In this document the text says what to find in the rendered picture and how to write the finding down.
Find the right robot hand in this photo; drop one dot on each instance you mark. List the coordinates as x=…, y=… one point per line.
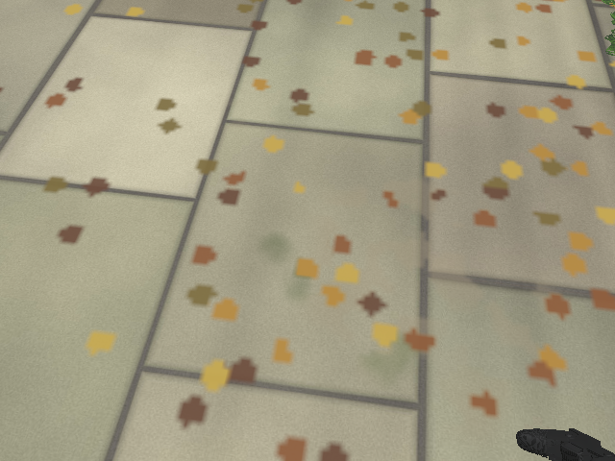
x=561, y=445

